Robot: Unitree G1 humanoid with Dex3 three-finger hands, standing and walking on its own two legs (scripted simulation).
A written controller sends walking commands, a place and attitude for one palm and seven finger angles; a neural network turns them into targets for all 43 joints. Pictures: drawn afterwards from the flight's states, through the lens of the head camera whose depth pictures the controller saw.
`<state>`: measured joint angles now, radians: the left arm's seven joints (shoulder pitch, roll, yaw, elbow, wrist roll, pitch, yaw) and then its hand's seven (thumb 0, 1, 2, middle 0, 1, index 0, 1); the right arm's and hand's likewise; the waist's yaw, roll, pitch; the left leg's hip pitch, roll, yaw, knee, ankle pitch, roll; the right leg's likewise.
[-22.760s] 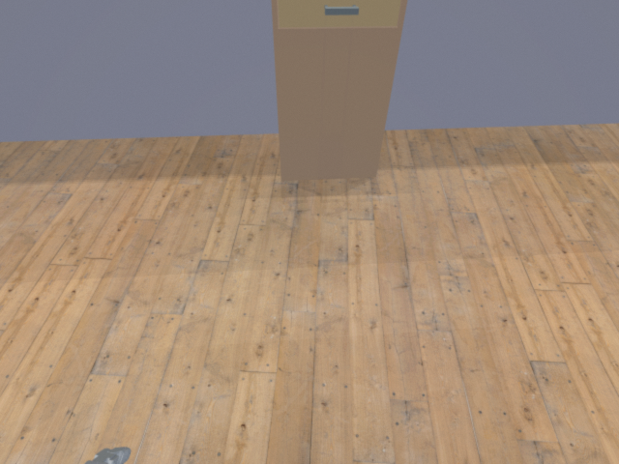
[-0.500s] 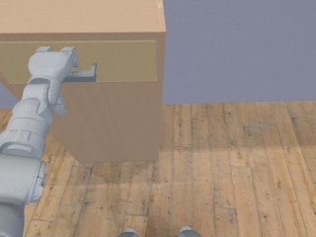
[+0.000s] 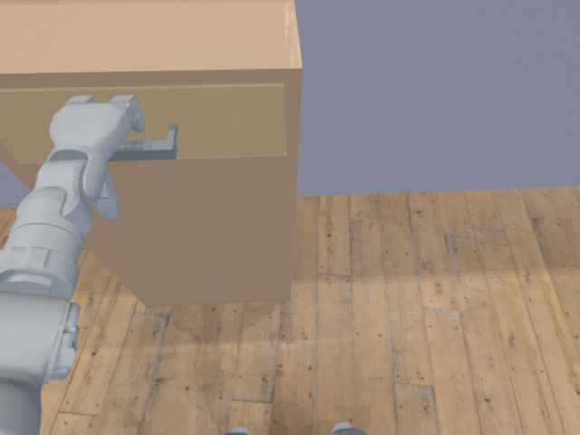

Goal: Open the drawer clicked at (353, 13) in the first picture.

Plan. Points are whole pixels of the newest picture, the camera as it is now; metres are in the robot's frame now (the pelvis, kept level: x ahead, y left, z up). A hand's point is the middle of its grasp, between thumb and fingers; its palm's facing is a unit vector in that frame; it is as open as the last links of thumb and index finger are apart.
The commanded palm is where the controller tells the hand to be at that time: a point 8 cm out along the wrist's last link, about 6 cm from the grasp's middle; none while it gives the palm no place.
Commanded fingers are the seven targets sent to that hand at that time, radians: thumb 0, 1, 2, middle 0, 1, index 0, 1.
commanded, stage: lift the fingers back up to retry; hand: left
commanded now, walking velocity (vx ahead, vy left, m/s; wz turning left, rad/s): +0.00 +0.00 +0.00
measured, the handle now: (136, 140) +0.53 +0.23 +0.07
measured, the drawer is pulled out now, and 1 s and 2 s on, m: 0.00 0.00 0.00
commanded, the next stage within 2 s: re-aim the fingers above the handle in 0.48 s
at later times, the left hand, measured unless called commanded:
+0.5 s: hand (109, 133) +0.48 +0.24 +0.13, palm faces -0.02 -0.01 -1.00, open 13.6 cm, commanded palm +0.46 +0.23 +0.19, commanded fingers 0.00 -0.50 0.30 -0.30 -1.20 -0.30 -1.20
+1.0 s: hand (109, 137) +0.47 +0.23 +0.13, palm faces -0.03 +0.00 -1.00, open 13.8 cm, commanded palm +0.46 +0.23 +0.19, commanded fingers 0.00 -0.50 0.30 -0.30 -1.20 -0.30 -1.20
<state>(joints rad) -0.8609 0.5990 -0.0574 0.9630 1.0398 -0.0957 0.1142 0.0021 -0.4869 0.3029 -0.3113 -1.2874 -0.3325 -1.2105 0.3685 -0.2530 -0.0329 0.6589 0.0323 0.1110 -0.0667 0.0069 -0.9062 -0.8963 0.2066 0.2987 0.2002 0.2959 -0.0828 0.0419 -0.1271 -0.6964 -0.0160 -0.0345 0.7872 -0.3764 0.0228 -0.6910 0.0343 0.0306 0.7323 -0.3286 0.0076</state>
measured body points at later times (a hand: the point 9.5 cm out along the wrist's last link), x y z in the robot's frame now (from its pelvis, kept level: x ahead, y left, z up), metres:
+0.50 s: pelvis +0.03 +0.00 +0.02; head +0.08 -0.02 +0.46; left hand +0.48 +0.23 +0.19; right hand +0.13 -0.26 -0.12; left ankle -0.01 +0.10 -0.71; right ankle +0.01 -0.13 -0.71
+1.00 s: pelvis +0.03 -0.02 +0.02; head +0.08 -0.04 +0.46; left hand +0.47 +0.23 +0.19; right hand +0.11 -0.29 -0.12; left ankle -0.01 +0.10 -0.71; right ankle +0.01 -0.13 -0.71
